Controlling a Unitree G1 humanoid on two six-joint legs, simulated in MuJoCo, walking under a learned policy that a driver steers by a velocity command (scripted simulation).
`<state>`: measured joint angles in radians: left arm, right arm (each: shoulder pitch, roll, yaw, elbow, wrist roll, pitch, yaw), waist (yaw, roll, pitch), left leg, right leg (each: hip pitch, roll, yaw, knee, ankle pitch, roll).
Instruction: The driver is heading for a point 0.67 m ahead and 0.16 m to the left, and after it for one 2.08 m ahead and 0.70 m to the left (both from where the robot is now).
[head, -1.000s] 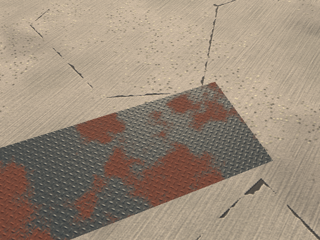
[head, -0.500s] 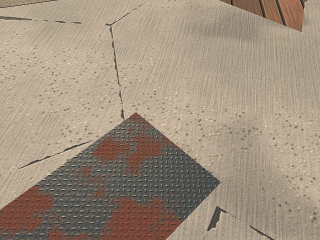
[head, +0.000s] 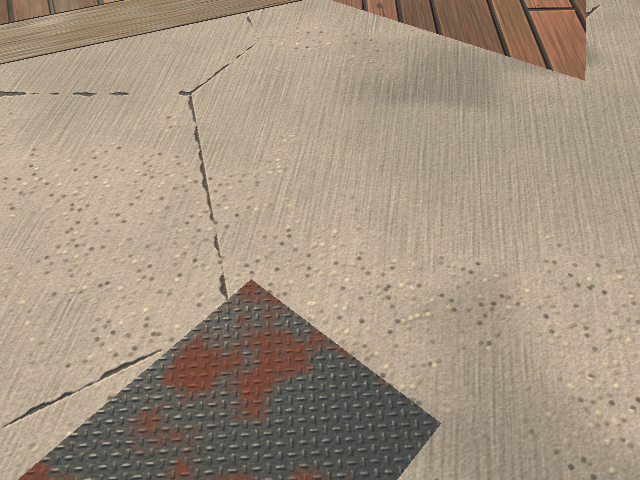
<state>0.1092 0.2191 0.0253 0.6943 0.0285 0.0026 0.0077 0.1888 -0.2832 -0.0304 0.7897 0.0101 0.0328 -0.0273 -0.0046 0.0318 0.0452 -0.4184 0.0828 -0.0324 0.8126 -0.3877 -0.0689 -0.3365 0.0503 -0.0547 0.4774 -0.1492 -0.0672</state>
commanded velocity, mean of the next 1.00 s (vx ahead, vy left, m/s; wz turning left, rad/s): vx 0.22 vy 0.00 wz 0.37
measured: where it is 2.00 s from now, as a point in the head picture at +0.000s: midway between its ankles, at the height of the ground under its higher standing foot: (228, 408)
